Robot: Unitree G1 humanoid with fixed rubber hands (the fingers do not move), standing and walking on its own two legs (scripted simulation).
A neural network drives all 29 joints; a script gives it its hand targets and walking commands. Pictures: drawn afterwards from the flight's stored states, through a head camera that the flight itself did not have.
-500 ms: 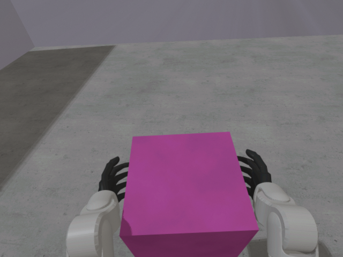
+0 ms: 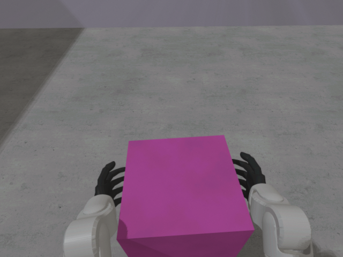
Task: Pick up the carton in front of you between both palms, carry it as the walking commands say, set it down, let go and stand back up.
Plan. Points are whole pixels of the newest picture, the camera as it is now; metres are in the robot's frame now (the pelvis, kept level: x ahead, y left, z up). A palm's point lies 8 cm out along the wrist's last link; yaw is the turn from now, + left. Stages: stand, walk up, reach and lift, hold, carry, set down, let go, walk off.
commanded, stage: carry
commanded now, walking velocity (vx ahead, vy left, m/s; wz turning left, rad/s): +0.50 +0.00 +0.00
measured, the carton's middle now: (180, 207) +0.24 +0.00 +0.00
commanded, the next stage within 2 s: none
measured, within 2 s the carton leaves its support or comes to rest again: neither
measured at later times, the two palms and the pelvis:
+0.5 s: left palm (124, 87) +0.58 +0.14 +0.10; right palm (219, 76) +0.61 -0.15 +0.09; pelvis +0.36 -0.03 +0.00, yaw +5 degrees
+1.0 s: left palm (121, 40) +0.92 +0.20 +0.08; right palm (192, 35) +0.92 -0.10 +0.09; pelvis +0.68 +0.04 +0.02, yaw +1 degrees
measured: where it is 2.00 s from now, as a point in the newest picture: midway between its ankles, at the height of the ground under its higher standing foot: (166, 168)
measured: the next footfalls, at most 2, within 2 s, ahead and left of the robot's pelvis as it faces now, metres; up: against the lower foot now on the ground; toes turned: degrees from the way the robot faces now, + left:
right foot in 0.40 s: +0.46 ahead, -0.12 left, +0.00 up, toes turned -8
left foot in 0.86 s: +0.80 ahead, +0.16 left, +0.00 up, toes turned +8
